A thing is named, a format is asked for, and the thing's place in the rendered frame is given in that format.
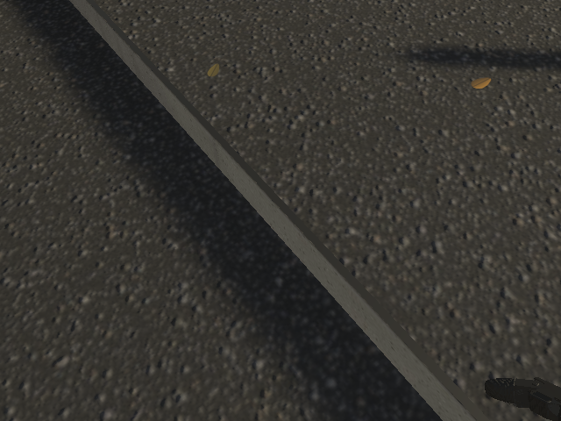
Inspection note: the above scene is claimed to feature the robot right hand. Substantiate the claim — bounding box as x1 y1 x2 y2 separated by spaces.
485 377 561 421

